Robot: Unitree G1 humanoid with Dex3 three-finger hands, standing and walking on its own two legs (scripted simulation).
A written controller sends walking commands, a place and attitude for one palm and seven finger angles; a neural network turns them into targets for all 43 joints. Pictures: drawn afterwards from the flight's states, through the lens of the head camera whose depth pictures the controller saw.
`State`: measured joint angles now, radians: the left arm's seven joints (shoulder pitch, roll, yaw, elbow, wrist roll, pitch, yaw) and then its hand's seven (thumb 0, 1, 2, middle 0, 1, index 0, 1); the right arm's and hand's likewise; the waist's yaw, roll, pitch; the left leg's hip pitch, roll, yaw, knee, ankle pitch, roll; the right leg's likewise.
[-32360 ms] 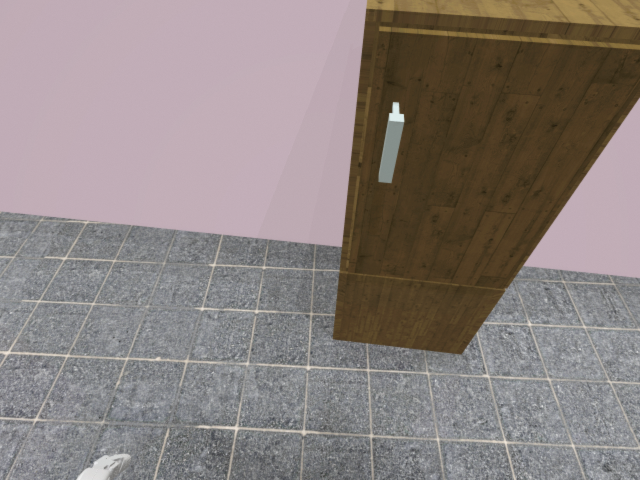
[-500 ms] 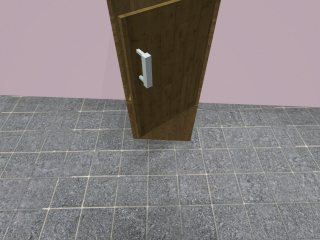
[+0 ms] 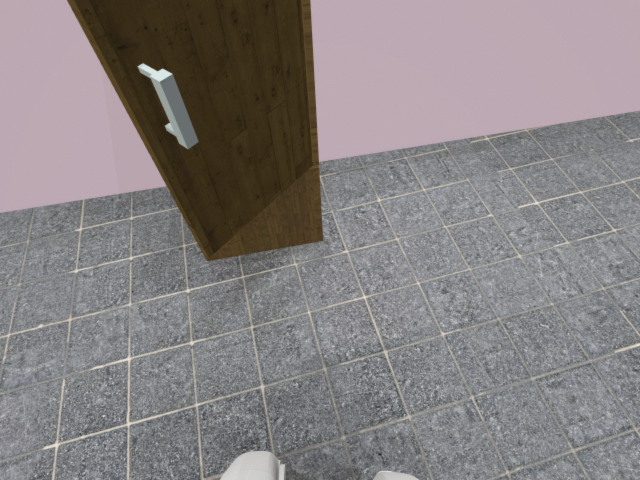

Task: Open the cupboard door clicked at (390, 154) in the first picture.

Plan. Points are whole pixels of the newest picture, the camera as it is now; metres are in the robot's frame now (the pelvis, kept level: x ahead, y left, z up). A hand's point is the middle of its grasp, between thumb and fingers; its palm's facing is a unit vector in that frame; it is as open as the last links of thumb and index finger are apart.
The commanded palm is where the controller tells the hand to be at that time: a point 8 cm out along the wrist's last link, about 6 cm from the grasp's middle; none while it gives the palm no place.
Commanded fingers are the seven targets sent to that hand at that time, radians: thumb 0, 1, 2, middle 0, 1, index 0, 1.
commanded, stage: walk to a spot facing it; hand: left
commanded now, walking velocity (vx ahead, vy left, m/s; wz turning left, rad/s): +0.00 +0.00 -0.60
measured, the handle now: (167, 106) +0.61 +0.28 +0.09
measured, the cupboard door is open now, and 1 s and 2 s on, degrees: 40 40 40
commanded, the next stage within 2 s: none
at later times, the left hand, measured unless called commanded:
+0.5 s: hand (172, 471) +0.13 +0.23 -0.16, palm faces -0.21 -0.95 -0.21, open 7.4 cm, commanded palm none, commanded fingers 0.00 0.90 0.90 -0.20 -0.30 -0.20 -0.30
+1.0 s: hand (256, 431) +0.19 +0.12 -0.16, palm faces -0.57 -0.79 -0.22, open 7.4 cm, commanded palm none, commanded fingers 0.00 0.90 0.90 -0.20 -0.30 -0.20 -0.30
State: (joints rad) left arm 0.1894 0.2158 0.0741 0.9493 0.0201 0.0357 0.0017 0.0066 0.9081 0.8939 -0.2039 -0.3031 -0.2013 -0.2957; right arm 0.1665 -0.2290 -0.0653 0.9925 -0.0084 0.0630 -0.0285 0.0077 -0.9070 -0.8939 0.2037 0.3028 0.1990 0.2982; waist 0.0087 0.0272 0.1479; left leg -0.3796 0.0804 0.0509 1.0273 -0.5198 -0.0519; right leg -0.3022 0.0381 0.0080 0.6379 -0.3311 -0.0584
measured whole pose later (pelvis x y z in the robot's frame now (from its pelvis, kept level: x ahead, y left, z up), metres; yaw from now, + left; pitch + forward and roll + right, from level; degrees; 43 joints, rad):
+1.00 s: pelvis +0.01 +0.00 +0.01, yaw -36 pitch +1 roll +1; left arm 0.19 0.22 0.06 0.91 0.02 0.04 -0.01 0.01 0.91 0.89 -0.21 -0.30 -0.20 -0.30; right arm 0.16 -0.23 -0.06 0.90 -0.01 0.04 -0.01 0.01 -0.91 -0.89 0.20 0.30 0.19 0.30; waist -0.01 -0.03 0.10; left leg -0.42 0.05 0.04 0.83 -0.43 -0.08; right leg -0.26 0.04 0.11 0.50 -0.26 -0.02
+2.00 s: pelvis +0.24 -0.33 +0.01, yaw -64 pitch +1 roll +0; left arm 0.40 0.17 0.05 1.07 0.01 -0.06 0.00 0.01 0.91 0.89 -0.20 -0.30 -0.20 -0.30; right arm 0.06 -0.18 -0.04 0.93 -0.02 -0.03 0.02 0.01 -0.91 -0.89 0.20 0.30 0.19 0.30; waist 0.05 -0.02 0.05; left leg -0.51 0.07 0.08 0.66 -0.21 -0.03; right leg 0.04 0.06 0.03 0.34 -0.39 -0.06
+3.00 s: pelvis +0.35 -0.65 +0.00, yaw -63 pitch +2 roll -2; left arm 0.15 0.23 0.08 0.98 0.02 0.05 0.02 0.00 0.92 0.89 -0.20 -0.30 -0.20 -0.30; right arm 0.25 -0.17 -0.05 0.96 -0.02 0.00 -0.02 0.01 -0.92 -0.89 0.20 0.30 0.20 0.30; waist -0.04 -0.05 0.04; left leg -0.38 0.03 0.08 0.62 -0.28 0.04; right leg -0.46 -0.07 -0.08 1.12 -0.47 0.06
